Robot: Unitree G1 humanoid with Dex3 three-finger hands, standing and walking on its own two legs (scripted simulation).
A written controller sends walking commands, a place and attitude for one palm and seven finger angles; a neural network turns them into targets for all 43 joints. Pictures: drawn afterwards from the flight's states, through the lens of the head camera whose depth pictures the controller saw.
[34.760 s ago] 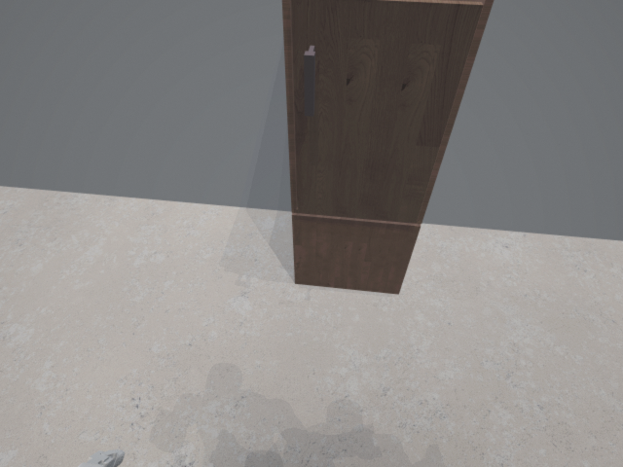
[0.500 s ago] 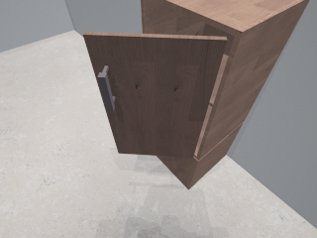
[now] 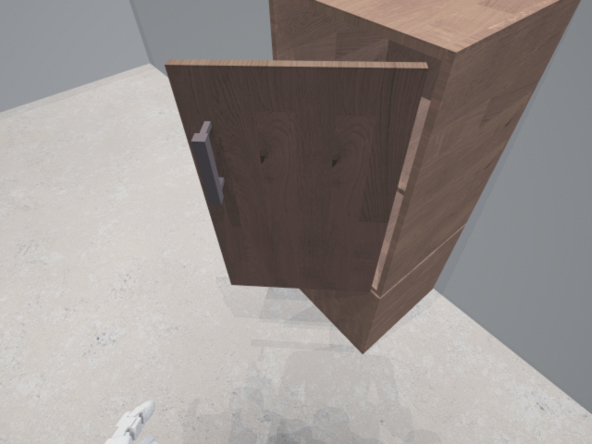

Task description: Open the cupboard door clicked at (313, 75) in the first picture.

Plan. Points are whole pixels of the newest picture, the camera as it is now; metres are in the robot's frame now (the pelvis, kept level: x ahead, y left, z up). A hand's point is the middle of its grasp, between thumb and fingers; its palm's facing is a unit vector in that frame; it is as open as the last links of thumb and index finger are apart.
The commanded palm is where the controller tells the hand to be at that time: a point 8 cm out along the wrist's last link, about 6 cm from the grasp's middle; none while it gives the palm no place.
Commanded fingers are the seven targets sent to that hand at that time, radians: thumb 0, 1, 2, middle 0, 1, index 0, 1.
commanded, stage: raise the hand with hooked fingers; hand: left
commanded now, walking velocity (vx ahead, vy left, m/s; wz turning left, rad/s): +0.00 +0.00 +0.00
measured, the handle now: (211, 164) +0.52 +0.18 +0.09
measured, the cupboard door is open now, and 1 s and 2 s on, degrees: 46 46 46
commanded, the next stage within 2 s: move the hooked fingers beside the handle in 1.98 s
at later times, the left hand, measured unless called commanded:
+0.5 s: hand (139, 408) +0.16 +0.21 +0.00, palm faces +0.03 -1.00 -0.06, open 9.8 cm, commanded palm +0.14 +0.27 +0.00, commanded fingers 0.00 0.15 0.58 -0.25 -0.78 -0.25 -0.78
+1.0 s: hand (103, 340) +0.22 +0.26 +0.05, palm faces +0.04 -1.00 -0.07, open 12.7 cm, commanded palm +0.20 +0.31 +0.06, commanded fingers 0.00 -0.43 0.33 -0.29 -1.15 -0.29 -1.15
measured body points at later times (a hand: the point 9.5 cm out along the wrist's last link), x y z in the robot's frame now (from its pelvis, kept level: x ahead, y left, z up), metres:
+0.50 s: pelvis -0.04 +0.01 -0.06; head +0.00 +0.02 +0.38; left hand +0.16 +0.26 +0.00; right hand +0.17 -0.20 -0.12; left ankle -0.02 +0.12 -0.74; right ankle +0.00 -0.10 -0.74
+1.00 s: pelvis -0.03 +0.03 -0.03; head +0.00 +0.03 +0.42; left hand +0.22 +0.31 +0.06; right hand +0.14 -0.23 -0.09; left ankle -0.02 +0.13 -0.74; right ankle +0.00 -0.10 -0.74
